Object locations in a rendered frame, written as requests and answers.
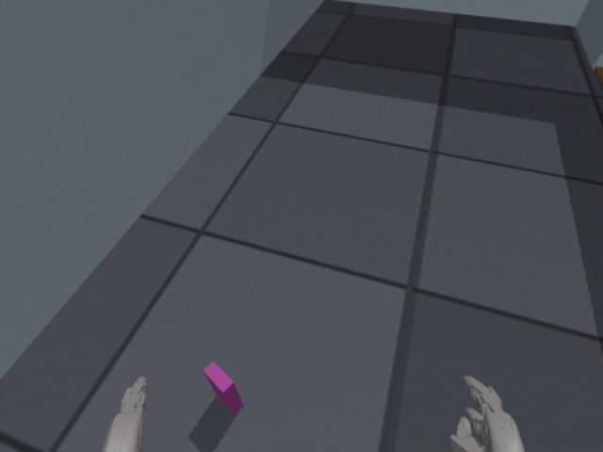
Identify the right robot hand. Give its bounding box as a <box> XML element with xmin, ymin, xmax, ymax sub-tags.
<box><xmin>450</xmin><ymin>376</ymin><xmax>525</xmax><ymax>452</ymax></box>

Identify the left robot hand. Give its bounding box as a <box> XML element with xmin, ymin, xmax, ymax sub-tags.
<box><xmin>102</xmin><ymin>377</ymin><xmax>147</xmax><ymax>452</ymax></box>

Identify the carton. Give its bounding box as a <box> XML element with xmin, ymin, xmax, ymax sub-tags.
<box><xmin>204</xmin><ymin>362</ymin><xmax>243</xmax><ymax>415</ymax></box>

